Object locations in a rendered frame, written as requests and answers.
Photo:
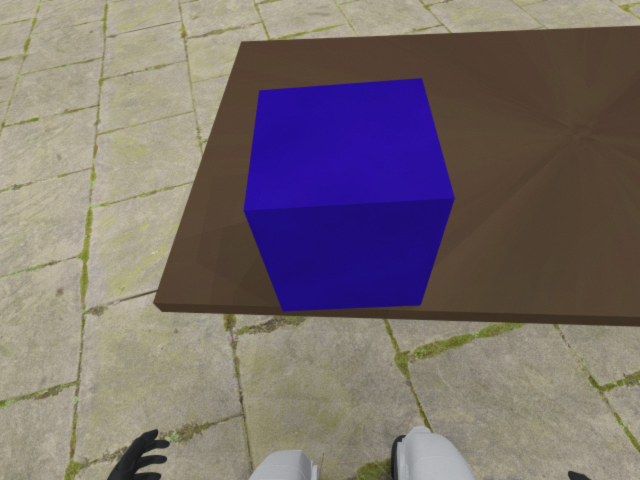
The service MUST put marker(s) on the table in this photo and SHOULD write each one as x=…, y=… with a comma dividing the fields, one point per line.
x=540, y=133

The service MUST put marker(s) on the right robot thigh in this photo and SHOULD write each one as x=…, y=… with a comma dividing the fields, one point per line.
x=430, y=456

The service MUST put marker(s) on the robot right shin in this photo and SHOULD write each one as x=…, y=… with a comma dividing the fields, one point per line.
x=418, y=429

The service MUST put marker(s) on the carton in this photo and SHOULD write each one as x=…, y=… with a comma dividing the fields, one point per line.
x=348, y=194

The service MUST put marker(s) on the robot left hand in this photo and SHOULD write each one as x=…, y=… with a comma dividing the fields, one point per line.
x=131, y=461

